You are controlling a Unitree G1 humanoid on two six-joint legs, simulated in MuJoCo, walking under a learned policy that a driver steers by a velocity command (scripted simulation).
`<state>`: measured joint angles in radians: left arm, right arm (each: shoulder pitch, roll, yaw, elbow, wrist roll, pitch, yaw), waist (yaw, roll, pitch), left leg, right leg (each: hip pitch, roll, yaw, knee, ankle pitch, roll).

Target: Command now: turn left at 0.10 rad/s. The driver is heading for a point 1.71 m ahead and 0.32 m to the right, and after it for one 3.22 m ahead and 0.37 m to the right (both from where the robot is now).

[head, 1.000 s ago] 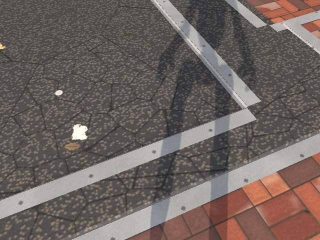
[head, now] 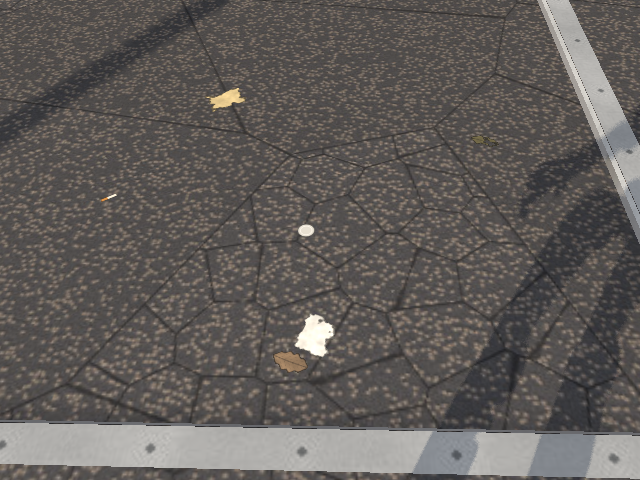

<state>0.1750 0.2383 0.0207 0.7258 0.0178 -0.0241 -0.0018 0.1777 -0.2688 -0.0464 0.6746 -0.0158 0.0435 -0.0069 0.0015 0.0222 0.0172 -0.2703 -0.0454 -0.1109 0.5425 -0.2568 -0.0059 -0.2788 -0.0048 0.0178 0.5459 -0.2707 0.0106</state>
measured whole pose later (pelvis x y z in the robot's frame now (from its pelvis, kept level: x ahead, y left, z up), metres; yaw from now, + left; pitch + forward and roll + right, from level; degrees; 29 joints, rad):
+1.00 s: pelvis +0.01 -0.01 +0.00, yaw +0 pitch -2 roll +0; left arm 0.25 0.22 0.03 0.91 0.00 -0.02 0.03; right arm 0.22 -0.21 -0.05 0.99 0.00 0.01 -0.04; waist 0.00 0.00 0.04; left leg -0.20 -0.03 -0.11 0.51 -0.29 -0.02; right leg -0.21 0.01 0.01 0.52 -0.28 0.00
